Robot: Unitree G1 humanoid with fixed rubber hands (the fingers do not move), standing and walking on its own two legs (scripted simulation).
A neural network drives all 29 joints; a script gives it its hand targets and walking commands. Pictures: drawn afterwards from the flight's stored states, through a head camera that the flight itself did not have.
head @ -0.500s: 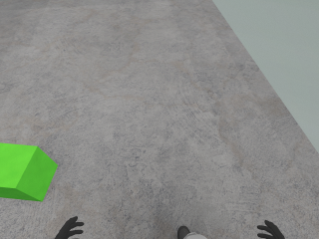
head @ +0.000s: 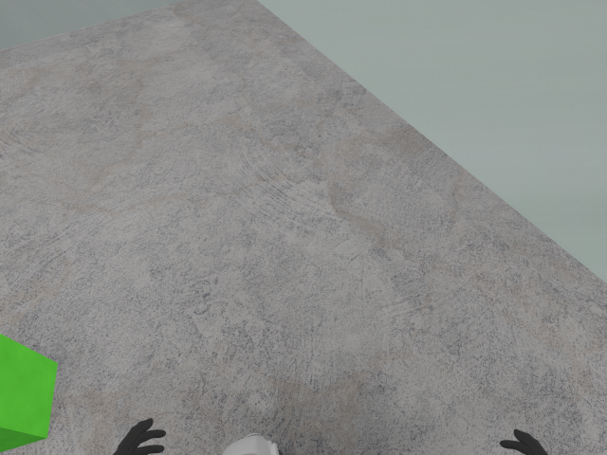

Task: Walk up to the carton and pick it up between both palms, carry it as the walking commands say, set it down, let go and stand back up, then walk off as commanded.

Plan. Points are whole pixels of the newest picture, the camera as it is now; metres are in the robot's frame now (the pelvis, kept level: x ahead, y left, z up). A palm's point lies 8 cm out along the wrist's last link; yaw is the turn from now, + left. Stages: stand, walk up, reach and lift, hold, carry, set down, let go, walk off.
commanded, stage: walk off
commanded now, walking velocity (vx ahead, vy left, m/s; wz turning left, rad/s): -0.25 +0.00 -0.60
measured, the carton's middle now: out of the picture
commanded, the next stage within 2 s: stand in 0.52 s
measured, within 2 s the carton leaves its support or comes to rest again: neither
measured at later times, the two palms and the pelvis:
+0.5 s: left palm out of the picture +0.02 +0.28 -0.11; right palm out of the picture -0.12 -0.25 -0.08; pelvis -0.14 +0.04 +0.01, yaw -16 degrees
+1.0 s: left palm out of the picture -0.06 +0.25 -0.09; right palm out of the picture -0.35 -0.20 -0.11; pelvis -0.25 +0.05 +0.02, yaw -24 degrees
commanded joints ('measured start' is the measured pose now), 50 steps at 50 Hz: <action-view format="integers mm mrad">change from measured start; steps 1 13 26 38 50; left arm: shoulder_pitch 127 69 21 31 -22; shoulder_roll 279 185 142 60 67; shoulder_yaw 67 39 66 17 -39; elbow -48 -60 -42 -3 54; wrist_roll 24 12 22 -4 15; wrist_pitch -19 -24 -3 3 -77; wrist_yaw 18 42 26 22 63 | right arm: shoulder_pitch -116 -16 -162 92 111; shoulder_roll -53 -45 -86 -126 -45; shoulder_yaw -11 -14 -2 -15 -3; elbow -125 -75 -136 -25 56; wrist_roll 2 18 -8 -11 -1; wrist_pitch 19 25 1 -37 -9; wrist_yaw -7 0 -14 -11 25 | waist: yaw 110 59 72 -69 -29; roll -315 -259 65 184 -252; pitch -66 -146 -21 -103 -34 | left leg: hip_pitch -176 -102 -94 362 35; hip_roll -61 -173 170 104 -115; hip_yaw -199 -233 -359 -322 -199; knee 400 258 -466 -363 121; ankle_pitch -310 -137 209 221 -62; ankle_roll -50 -63 162 174 1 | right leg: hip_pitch -69 112 -257 -195 29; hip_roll -453 -219 98 52 -195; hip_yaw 451 423 199 71 159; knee -304 -231 691 172 -337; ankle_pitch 589 465 -130 -204 448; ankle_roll -206 -122 62 92 -116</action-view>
